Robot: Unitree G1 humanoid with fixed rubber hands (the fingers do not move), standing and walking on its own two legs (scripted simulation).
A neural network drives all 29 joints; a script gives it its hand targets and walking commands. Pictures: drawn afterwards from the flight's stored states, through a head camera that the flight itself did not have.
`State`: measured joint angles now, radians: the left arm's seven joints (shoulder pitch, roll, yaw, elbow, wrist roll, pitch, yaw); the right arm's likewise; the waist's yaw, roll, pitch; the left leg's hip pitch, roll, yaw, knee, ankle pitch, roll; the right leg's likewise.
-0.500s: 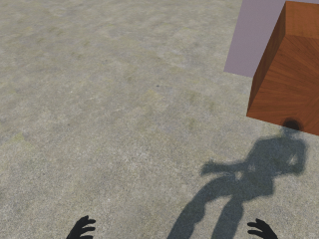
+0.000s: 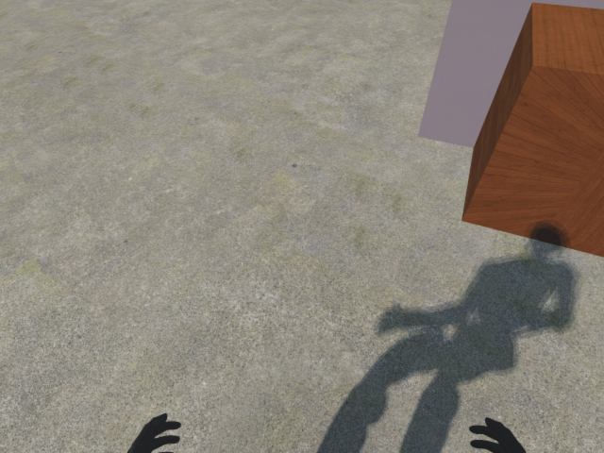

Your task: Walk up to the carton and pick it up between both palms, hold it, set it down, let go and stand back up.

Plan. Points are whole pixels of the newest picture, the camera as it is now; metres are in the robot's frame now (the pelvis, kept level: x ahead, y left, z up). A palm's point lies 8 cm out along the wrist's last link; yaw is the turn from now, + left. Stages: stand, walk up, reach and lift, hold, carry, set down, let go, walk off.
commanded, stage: stand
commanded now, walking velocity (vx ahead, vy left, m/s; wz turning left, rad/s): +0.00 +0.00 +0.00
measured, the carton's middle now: out of the picture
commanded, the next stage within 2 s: walk up in 0.32 s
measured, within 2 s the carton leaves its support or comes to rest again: neither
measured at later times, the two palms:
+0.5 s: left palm out of the picture +0.12 +0.25 -0.09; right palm out of the picture +0.10 -0.25 -0.09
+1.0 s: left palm (272, 360) +0.27 +0.08 -0.10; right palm out of the picture +0.06 -0.44 -0.14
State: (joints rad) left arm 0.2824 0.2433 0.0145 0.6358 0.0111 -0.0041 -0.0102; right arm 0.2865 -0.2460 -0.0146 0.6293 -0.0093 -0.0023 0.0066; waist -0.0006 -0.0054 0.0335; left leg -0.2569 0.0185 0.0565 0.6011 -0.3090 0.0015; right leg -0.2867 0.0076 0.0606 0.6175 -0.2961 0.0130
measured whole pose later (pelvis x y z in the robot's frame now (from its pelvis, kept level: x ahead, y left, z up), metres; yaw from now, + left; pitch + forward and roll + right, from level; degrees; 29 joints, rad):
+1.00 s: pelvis +0.09 -0.15 -0.03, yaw -18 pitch -3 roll +0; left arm 0.28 0.28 0.05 0.65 0.02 -0.01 -0.06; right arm 0.38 -0.33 -0.06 0.71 -0.03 0.00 0.00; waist 0.02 0.04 0.05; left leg -0.32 0.18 0.04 1.20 -0.54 0.04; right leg -0.44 -0.02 -0.03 0.82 -0.32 -0.02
